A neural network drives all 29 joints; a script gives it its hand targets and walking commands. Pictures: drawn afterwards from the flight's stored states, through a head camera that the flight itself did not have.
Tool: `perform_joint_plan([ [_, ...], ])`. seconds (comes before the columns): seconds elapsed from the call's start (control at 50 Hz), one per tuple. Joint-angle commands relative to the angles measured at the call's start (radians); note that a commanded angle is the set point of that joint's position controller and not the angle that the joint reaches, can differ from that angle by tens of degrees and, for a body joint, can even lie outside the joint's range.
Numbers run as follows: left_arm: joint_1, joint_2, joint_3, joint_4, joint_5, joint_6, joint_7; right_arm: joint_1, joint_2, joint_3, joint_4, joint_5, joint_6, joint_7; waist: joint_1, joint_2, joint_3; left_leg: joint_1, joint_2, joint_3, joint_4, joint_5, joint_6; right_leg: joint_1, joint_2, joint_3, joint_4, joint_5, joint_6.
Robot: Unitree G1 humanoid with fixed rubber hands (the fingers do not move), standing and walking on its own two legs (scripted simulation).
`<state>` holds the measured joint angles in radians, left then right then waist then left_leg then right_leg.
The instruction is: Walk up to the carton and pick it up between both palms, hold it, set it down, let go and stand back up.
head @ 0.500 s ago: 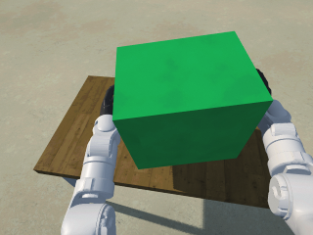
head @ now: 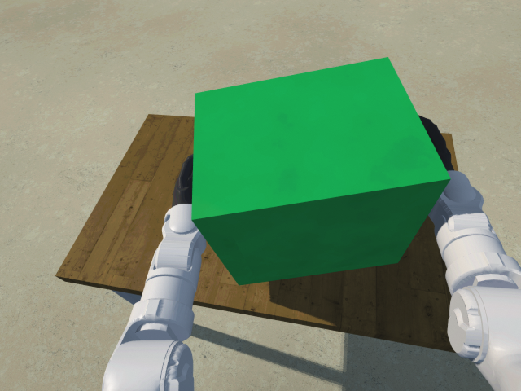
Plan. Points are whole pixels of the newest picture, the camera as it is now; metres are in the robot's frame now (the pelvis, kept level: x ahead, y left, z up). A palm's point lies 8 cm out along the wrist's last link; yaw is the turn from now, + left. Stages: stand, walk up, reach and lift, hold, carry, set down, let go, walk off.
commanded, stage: set down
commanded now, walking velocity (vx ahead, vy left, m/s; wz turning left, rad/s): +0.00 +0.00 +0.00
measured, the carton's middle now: (304, 184) +0.43 +0.03 +0.04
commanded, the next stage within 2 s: none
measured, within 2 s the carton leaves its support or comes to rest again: rests again in 1.62 s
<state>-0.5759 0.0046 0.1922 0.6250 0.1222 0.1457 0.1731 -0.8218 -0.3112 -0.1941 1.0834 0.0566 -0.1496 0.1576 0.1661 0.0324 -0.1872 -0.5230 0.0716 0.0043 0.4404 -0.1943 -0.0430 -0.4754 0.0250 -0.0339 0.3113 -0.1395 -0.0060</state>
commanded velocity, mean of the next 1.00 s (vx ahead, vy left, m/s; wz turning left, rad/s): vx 0.00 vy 0.00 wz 0.00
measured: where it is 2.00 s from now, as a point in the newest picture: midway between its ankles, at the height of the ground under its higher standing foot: outside the picture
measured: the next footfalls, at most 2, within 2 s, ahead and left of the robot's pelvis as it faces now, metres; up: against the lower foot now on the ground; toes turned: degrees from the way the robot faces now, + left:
none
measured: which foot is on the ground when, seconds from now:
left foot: down 0.00-1.00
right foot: down 0.00-1.00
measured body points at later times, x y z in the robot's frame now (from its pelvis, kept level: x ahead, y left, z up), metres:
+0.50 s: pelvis +0.00 +0.00 +0.00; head +0.10 -0.02 +0.43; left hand +0.39 +0.22 +0.03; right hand +0.50 -0.15 +0.05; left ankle -0.03 +0.14 -0.74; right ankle -0.01 -0.11 -0.74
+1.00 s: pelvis +0.00 -0.01 -0.01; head +0.12 -0.03 +0.42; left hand +0.38 +0.22 +0.00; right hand +0.51 -0.15 +0.03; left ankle -0.03 +0.14 -0.74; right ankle -0.01 -0.11 -0.74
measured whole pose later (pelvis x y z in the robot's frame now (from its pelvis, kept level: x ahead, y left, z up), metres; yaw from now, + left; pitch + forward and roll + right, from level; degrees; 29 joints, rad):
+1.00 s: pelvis +0.00 -0.01 -0.01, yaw +0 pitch +30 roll -1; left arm -0.68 0.00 0.21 0.91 0.03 -0.10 0.21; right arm -1.00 -0.37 -0.19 1.36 -0.01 -0.31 0.18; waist 0.22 0.03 -0.29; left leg -0.78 0.07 0.00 0.44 -0.16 -0.05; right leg -0.74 0.03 -0.04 0.34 -0.12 -0.02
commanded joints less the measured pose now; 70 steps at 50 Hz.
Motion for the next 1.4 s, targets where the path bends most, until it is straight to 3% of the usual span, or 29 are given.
perform_joint_plan([
  [0.0,-0.749,-0.472,-0.279,-0.195,-0.121,-0.176,-0.098,-0.722,0.437,0.245,-0.121,-0.039,-0.144,0.11,0.059,-0.142,-0.766,0.319,-0.052,0.072,-0.005,0.694,-0.017,0.334,0.024,-0.065,0.073,0.5,-0.001],
  [0.18,-0.778,-0.521,-0.304,-0.194,-0.124,-0.223,-0.081,-0.766,0.373,0.181,-0.029,-0.061,-0.184,0.122,0.04,-0.09,-0.833,0.416,-0.033,0.058,0.044,0.83,-0.05,0.169,0.042,-0.09,0.054,0.433,-0.029],
  [0.22,-0.747,-0.512,-0.292,-0.162,-0.119,-0.225,-0.078,-0.748,0.364,0.182,0.005,-0.065,-0.185,0.124,0.045,-0.096,-0.824,0.449,-0.029,0.057,0.056,0.868,-0.053,0.143,0.048,-0.094,0.037,0.417,-0.036],
  [0.24,-0.731,-0.499,-0.265,-0.118,-0.103,-0.223,-0.076,-0.769,0.361,0.19,0.012,-0.066,-0.184,0.126,0.074,-0.11,-0.797,0.429,-0.029,0.064,0.05,0.854,-0.046,0.154,0.046,-0.085,0.035,0.419,-0.038],
  [0.26,-0.755,-0.498,-0.272,-0.116,-0.105,-0.213,-0.081,-0.768,0.341,0.162,0.032,-0.077,-0.18,0.124,0.038,-0.109,-0.781,0.437,-0.029,0.06,0.05,0.842,-0.048,0.146,0.042,-0.096,0.04,0.417,-0.034],
  [0.3,-0.741,-0.489,-0.244,-0.105,-0.106,-0.224,-0.082,-0.767,0.353,0.174,0.033,-0.081,-0.186,0.127,0.075,-0.121,-0.795,0.412,-0.029,0.068,0.044,0.821,-0.04,0.156,0.041,-0.086,0.034,0.414,-0.038],
  [0.36,-0.771,-0.498,-0.257,-0.109,-0.119,-0.249,-0.075,-0.77,0.345,0.152,0.059,-0.09,-0.199,0.128,0.051,-0.111,-0.847,0.386,-0.031,0.07,0.061,0.826,-0.047,0.147,0.045,-0.09,0.049,0.427,-0.036],
  [0.44,-0.758,-0.493,-0.218,-0.072,-0.1,-0.262,-0.073,-0.795,0.347,0.147,0.079,-0.1,-0.206,0.135,0.083,-0.125,-0.858,0.385,-0.029,0.084,0.062,0.843,-0.043,0.138,0.045,-0.09,0.052,0.434,-0.038],
  [0.5,-0.761,-0.496,-0.222,-0.072,-0.104,-0.279,-0.075,-0.801,0.348,0.145,0.09,-0.108,-0.217,0.131,0.067,-0.136,-0.877,0.351,-0.029,0.083,0.078,0.871,-0.043,0.154,0.043,-0.087,0.078,0.517,-0.032],
  [0.54,-0.75,-0.486,-0.206,-0.061,-0.097,-0.282,-0.076,-0.803,0.331,0.142,0.113,-0.11,-0.223,0.135,0.082,-0.137,-0.9,0.345,-0.027,0.089,0.073,0.869,-0.045,0.138,0.047,-0.093,0.081,0.506,-0.034],
  [0.64,-0.752,-0.481,-0.203,-0.042,-0.108,-0.321,-0.081,-0.796,0.357,0.142,0.125,-0.125,-0.242,0.132,0.066,-0.167,-0.928,0.253,-0.038,0.101,0.075,0.814,-0.032,0.205,0.038,-0.08,0.11,0.592,-0.023],
  [0.66,-0.739,-0.477,-0.193,-0.03,-0.112,-0.317,-0.084,-0.822,0.339,0.137,0.129,-0.124,-0.247,0.134,0.075,-0.201,-0.929,0.227,-0.037,0.103,0.071,0.808,-0.025,0.212,0.038,-0.08,0.116,0.609,-0.019],
  [0.68,-0.769,-0.458,-0.184,-0.026,-0.115,-0.325,-0.081,-0.826,0.322,0.132,0.147,-0.129,-0.24,0.132,0.073,-0.18,-0.929,0.225,-0.041,0.109,0.061,0.773,-0.027,0.214,0.035,-0.08,0.118,0.594,-0.018],
  [0.74,-0.753,-0.465,-0.184,-0.027,-0.121,-0.349,-0.082,-0.814,0.343,0.141,0.139,-0.143,-0.251,0.131,0.073,-0.192,-0.971,0.165,-0.041,0.11,0.066,0.744,-0.021,0.243,0.03,-0.07,0.137,0.636,-0.012],
  [0.76,-0.736,-0.45,-0.169,0.01,-0.113,-0.347,-0.089,-0.81,0.344,0.149,0.139,-0.141,-0.254,0.13,0.077,-0.228,-0.96,0.134,-0.047,0.118,0.059,0.712,-0.011,0.263,0.024,-0.062,0.143,0.663,-0.003],
  [0.78,-0.715,-0.453,-0.176,0.037,-0.106,-0.349,-0.092,-0.808,0.334,0.143,0.144,-0.139,-0.26,0.125,0.066,-0.211,-0.942,0.118,-0.052,0.117,0.053,0.711,-0.015,0.29,0.023,-0.059,0.144,0.689,0.0],
  [0.84,-0.73,-0.456,-0.16,0.048,-0.109,-0.359,-0.101,-0.832,0.348,0.16,0.172,-0.141,-0.256,0.131,0.081,-0.218,-0.903,0.09,-0.049,0.123,0.043,0.683,-0.014,0.307,0.024,-0.062,0.157,0.677,0.004],
  [0.86,-0.727,-0.46,-0.171,0.059,-0.115,-0.363,-0.1,-0.812,0.325,0.143,0.206,-0.147,-0.256,0.13,0.055,-0.216,-0.914,0.103,-0.05,0.12,0.038,0.686,-0.019,0.296,0.027,-0.067,0.15,0.664,-0.001],
  [0.88,-0.735,-0.457,-0.156,0.066,-0.108,-0.368,-0.102,-0.815,0.34,0.156,0.196,-0.146,-0.259,0.129,0.083,-0.219,-0.897,0.09,-0.05,0.128,0.039,0.679,-0.016,0.302,0.023,-0.058,0.151,0.664,-0.002],
  [0.94,-0.761,-0.447,-0.151,0.094,-0.115,-0.372,-0.107,-0.851,0.327,0.135,0.199,-0.155,-0.263,0.132,0.064,-0.239,-0.883,0.057,-0.05,0.13,0.022,0.612,-0.009,0.306,0.021,-0.064,0.149,0.617,0.0],
  [0.96,-0.741,-0.442,-0.143,0.098,-0.101,-0.374,-0.106,-0.84,0.328,0.142,0.202,-0.15,-0.26,0.128,0.077,-0.223,-0.878,0.06,-0.051,0.133,0.017,0.606,-0.009,0.304,0.018,-0.06,0.145,0.615,0.001],
  [1.0,-0.748,-0.451,-0.152,0.09,-0.101,-0.377,-0.104,-0.825,0.32,0.125,0.249,-0.15,-0.261,0.135,0.065,-0.206,-0.865,0.085,-0.043,0.127,0.019,0.628,-0.017,0.272,0.024,-0.071,0.137,0.581,-0.005],
  [1.02,-0.755,-0.435,-0.144,0.097,-0.097,-0.381,-0.1,-0.829,0.319,0.129,0.255,-0.141,-0.26,0.136,0.083,-0.192,-0.883,0.094,-0.045,0.138,0.021,0.624,-0.015,0.251,0.025,-0.063,0.133,0.562,-0.008],
  [1.1,-0.765,-0.384,-0.118,0.112,-0.101,-0.389,-0.094,-0.836,0.273,0.107,0.247,-0.153,-0.255,0.127,0.062,-0.221,-0.86,0.084,-0.041,0.13,0.02,0.594,-0.01,0.256,0.024,-0.065,0.135,0.544,-0.005],
  [1.12,-0.772,-0.372,-0.127,0.106,-0.108,-0.386,-0.085,-0.842,0.248,0.103,0.271,-0.135,-0.252,0.129,0.071,-0.192,-0.879,0.083,-0.04,0.132,0.023,0.595,-0.015,0.239,0.025,-0.064,0.138,0.536,-0.006],
  [1.14,-0.733,-0.373,-0.114,0.121,-0.097,-0.385,-0.084,-0.833,0.222,0.092,0.272,-0.144,-0.253,0.13,0.067,-0.207,-0.883,0.119,-0.031,0.129,0.023,0.63,-0.019,0.204,0.034,-0.078,0.129,0.515,-0.006],
  [1.2,-0.719,-0.132,-0.046,0.089,-0.117,-0.382,-0.025,-0.809,-0.053,0.053,0.238,-0.073,-0.238,0.081,0.088,-0.194,-0.898,0.118,-0.035,0.135,0.037,0.638,-0.02,0.204,0.04,-0.055,0.129,0.495,-0.017],
  [1.28,-0.735,-0.107,-0.043,0.046,-0.142,-0.364,0.025,-0.865,-0.107,0.106,0.185,0.022,-0.194,0.065,0.123,-0.181,-0.931,0.115,-0.027,0.124,0.066,0.65,-0.024,0.167,0.06,-0.035,0.13,0.436,-0.025],
  [1.38,-0.76,-0.013,-0.074,0.056,-0.208,-0.336,0.059,-0.889,-0.151,0.218,0.126,0.143,-0.127,0.031,0.117,-0.21,-0.959,0.04,-0.037,0.124,0.078,0.538,-0.013,0.185,0.068,-0.001,0.147,0.394,-0.015],
])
